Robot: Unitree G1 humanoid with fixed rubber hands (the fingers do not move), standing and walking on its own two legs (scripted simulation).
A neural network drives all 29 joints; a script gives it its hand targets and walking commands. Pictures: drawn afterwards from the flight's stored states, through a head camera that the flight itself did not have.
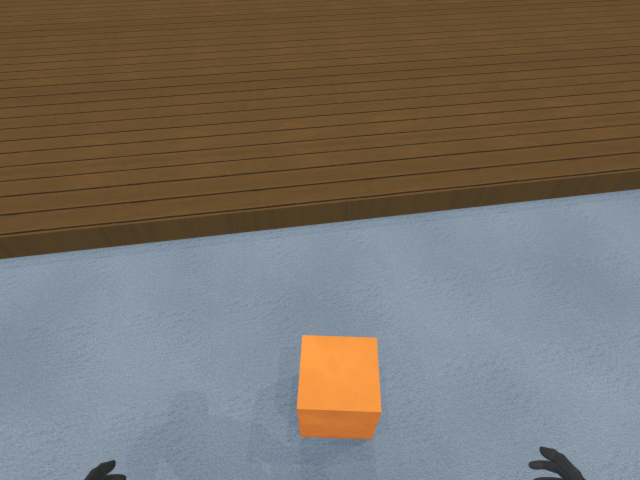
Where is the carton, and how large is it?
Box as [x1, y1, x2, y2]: [297, 335, 380, 439]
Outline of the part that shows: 302,335 297,399 297,414 300,436 370,439 380,414 376,338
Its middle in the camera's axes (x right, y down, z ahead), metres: +0.04 +0.44 +1.12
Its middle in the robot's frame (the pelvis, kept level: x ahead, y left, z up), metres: +0.46 -0.04 -0.66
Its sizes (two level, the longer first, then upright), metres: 0.210 0.200 0.250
